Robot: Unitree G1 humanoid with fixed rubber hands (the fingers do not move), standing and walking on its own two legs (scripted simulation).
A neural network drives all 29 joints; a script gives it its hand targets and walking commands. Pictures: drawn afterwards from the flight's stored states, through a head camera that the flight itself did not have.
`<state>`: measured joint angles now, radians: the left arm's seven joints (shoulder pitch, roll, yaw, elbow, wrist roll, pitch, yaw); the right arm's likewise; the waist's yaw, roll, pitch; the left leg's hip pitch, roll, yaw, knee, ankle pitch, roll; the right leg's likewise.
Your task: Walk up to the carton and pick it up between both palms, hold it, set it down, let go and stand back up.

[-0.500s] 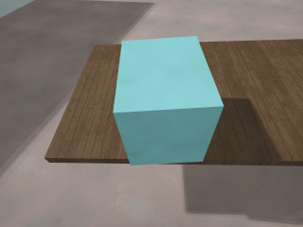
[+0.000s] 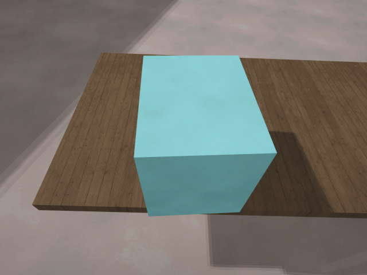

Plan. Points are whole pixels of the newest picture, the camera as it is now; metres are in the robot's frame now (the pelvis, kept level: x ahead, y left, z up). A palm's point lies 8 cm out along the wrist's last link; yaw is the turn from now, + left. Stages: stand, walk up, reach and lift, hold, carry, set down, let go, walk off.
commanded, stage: walk up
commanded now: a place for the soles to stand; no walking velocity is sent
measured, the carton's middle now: (193, 136) +0.47 -0.02 +0.01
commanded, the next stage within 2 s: none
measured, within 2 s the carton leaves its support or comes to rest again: neither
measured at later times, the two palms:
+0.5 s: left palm out of the picture +0.06 +0.29 -0.10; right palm out of the picture +0.02 -0.34 -0.10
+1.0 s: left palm out of the picture +0.04 +0.30 -0.10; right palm out of the picture +0.03 -0.33 -0.10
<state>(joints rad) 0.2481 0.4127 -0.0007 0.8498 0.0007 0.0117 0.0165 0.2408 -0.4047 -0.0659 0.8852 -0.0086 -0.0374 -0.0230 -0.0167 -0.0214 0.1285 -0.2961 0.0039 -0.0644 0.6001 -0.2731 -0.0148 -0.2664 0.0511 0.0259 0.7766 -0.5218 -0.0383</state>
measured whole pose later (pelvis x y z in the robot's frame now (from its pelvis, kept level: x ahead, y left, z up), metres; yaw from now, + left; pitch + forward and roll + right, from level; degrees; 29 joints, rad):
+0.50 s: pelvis -0.03 -0.01 +0.00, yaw +0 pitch -3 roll +0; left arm 0.22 0.40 0.00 0.87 0.00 -0.02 0.01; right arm 0.20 -0.40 -0.07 0.99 -0.01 -0.02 -0.01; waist -0.02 0.00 0.07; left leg -0.27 0.02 -0.07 0.59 -0.26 -0.03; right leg -0.23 0.03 0.01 0.61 -0.32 -0.03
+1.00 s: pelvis -0.03 -0.01 +0.00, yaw +0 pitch -3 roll -1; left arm 0.22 0.40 0.00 0.93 0.00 -0.02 0.00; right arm 0.17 -0.40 -0.07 1.03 -0.01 -0.02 -0.01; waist -0.02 0.00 0.09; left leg -0.27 0.02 -0.07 0.57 -0.25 -0.03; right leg -0.22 0.03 0.01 0.56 -0.29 -0.02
